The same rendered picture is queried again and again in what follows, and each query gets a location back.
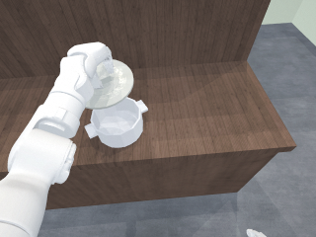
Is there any lid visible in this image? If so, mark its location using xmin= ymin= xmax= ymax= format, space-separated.
xmin=85 ymin=59 xmax=134 ymax=110

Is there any pot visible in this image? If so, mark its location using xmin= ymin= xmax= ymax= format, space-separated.
xmin=84 ymin=97 xmax=148 ymax=148

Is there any left robot hand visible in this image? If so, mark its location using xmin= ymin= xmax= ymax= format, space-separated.
xmin=67 ymin=41 xmax=115 ymax=90

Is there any robot left forearm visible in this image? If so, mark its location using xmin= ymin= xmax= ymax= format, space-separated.
xmin=7 ymin=50 xmax=97 ymax=172

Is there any table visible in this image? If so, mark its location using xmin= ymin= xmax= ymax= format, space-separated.
xmin=0 ymin=0 xmax=297 ymax=210

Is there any knob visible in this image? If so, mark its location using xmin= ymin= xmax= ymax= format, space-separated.
xmin=96 ymin=65 xmax=112 ymax=85

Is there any robot left upper arm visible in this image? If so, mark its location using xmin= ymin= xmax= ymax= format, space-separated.
xmin=0 ymin=127 xmax=77 ymax=237

